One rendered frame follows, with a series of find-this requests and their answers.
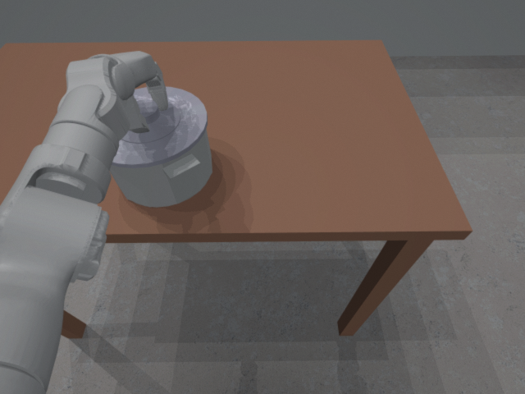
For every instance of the knob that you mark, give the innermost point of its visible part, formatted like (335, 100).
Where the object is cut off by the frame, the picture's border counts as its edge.
(149, 109)

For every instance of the robot left hand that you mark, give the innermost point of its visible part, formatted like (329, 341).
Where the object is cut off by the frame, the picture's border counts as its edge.
(144, 70)

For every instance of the lid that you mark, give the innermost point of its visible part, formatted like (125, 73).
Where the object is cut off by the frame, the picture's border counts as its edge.
(177, 130)

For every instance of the robot left forearm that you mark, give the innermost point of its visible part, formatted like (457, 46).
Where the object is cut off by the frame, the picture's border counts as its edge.
(83, 138)

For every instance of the pot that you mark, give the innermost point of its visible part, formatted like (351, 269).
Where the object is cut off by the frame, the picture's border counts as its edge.
(168, 183)

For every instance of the left robot upper arm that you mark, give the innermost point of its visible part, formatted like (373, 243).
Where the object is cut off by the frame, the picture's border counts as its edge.
(48, 241)

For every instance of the table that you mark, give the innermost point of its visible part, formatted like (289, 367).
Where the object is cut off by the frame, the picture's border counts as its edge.
(311, 140)

